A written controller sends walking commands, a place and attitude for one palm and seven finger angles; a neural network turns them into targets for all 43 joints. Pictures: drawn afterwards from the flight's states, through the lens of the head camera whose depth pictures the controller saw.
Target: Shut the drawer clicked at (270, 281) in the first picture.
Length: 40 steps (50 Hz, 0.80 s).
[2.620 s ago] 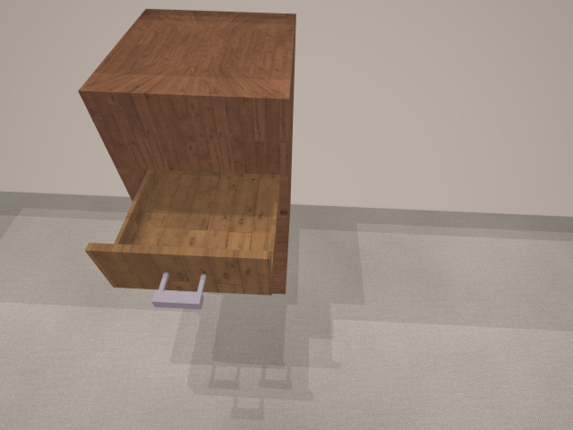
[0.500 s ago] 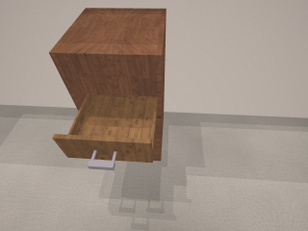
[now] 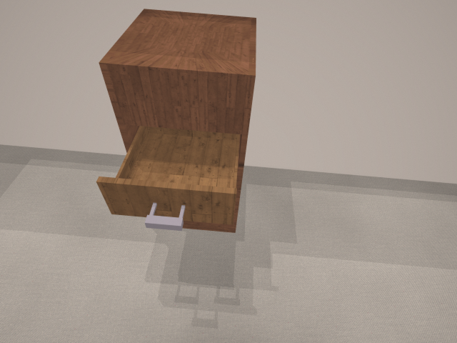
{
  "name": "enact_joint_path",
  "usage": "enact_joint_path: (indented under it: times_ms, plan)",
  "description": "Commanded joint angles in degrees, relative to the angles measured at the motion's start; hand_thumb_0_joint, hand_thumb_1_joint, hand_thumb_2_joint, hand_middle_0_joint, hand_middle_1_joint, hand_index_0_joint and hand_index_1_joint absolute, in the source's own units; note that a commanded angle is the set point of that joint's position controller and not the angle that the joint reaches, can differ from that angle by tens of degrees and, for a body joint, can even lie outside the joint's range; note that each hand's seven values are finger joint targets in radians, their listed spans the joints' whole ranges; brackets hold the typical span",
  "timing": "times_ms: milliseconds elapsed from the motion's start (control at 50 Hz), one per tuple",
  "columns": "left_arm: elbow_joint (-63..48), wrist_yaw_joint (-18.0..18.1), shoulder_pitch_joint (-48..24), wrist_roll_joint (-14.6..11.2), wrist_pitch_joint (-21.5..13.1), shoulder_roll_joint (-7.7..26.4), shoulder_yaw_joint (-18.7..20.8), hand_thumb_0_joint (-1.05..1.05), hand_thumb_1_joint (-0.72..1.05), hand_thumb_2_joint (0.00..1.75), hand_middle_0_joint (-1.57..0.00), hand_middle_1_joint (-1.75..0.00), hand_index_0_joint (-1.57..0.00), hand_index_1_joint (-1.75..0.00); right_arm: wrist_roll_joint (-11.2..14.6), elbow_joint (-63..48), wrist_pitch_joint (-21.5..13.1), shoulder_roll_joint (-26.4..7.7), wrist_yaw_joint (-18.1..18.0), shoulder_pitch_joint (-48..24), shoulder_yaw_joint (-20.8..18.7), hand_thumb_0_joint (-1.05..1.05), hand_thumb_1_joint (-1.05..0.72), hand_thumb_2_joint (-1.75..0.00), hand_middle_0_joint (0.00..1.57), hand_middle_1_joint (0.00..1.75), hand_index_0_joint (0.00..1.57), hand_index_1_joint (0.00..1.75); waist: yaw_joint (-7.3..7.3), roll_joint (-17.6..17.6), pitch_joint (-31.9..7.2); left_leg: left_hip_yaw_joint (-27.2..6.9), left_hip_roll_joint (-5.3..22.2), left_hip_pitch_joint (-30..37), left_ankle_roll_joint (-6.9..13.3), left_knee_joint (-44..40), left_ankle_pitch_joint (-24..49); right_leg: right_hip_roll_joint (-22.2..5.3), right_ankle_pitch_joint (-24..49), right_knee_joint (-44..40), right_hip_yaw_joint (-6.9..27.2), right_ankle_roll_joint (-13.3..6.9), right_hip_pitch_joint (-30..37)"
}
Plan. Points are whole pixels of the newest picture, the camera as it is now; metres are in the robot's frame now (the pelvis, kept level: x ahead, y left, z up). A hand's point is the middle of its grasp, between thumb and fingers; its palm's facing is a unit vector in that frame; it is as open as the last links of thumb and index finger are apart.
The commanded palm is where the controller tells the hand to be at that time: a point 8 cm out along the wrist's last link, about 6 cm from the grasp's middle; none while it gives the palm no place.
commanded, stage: come to a stop and stand still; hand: left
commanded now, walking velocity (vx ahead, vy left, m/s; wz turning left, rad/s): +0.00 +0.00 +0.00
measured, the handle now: (166, 215) +0.48 +0.20 -0.21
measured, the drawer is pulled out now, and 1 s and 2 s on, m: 0.25 0.25 0.25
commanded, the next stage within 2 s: look again from close up in 0.30 s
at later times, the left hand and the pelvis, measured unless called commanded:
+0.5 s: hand out of the picture -0.02 +0.16 -0.17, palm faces +0.03 -0.99 -0.15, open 7.4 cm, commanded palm none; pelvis +0.01 +0.01 +0.01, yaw +0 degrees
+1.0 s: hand out of the picture +0.02 +0.16 -0.17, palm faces +0.01 -0.99 -0.15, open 7.4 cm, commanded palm none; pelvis +0.04 +0.01 +0.01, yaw -1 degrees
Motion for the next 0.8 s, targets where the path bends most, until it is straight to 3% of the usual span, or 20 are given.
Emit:
enact_joint_path:
  times_ms: [0,140,200,400,720,780]
  plan:
    - [-1.83,0.00,2.57,0.06,-1.54,3.32,0.34,0.00,0.90,0.90,-0.20,-0.30,-0.20,-0.30,0.02,-2.13,-1.85,-7.09,-0.64,-0.72,-0.91,0.00,-0.90,-0.90,0.20,0.30,0.20,0.30,1.62,6.52,3.98,-15.21,10.25,-6.64,1.12,-20.38,-17.74,-1.90,-2.62,-4.77,3.19,-1.45,2.62]
    - [-0.36,-0.08,3.17,0.25,-1.74,2.53,0.37,0.00,0.90,0.90,-0.20,-0.30,-0.20,-0.30,-0.06,-0.18,-1.37,-6.69,-0.52,0.42,-1.13,0.00,-0.90,-0.90,0.20,0.30,0.20,0.30,1.32,3.54,3.64,-13.59,8.63,-5.74,0.20,-20.45,-20.02,-2.82,-5.44,-7.44,3.68,-1.48,1.88]
    - [-0.27,0.04,2.79,0.26,-1.97,2.10,0.41,0.00,0.90,0.90,-0.20,-0.30,-0.20,-0.30,-0.10,0.22,-1.31,-6.17,-0.50,0.79,-1.09,0.00,-0.90,-0.90,0.20,0.30,0.20,0.30,0.94,1.56,4.26,-13.07,8.11,-5.10,-0.06,-19.57,-17.88,-3.41,-5.69,-8.72,4.80,-1.67,0.71]
    - [0.64,0.25,2.87,0.18,-2.75,1.94,-0.06,0.00,0.90,0.90,-0.20,-0.30,-0.20,-0.30,0.17,1.20,-1.64,-5.31,-0.41,0.92,-0.64,0.00,-0.90,-0.90,0.20,0.30,0.20,0.30,0.13,0.14,5.22,-11.47,7.25,-1.39,-0.55,-17.45,-11.55,-4.67,-3.99,-11.63,6.61,-1.69,-2.52]
    - [2.50,0.58,2.37,-0.33,-3.28,2.23,-0.69,0.00,0.90,0.90,-0.20,-0.30,-0.20,-0.30,0.56,3.72,-2.75,-4.90,-0.92,0.51,0.44,0.00,-0.90,-0.90,0.20,0.30,0.20,0.30,-0.05,0.62,1.00,-8.35,6.96,5.90,-0.80,-14.14,6.31,-5.85,8.61,-11.34,6.44,-1.34,2.52]
    - [2.66,0.63,1.92,-0.29,-3.06,2.23,-0.63,0.00,0.90,0.90,-0.20,-0.30,-0.20,-0.30,0.54,4.20,-2.69,-4.78,-1.00,0.59,0.52,0.00,-0.90,-0.90,0.20,0.30,0.20,0.30,0.08,1.11,2.28,-8.43,7.13,5.48,-0.81,-14.60,6.32,-5.69,7.86,-11.40,6.00,-1.23,2.53]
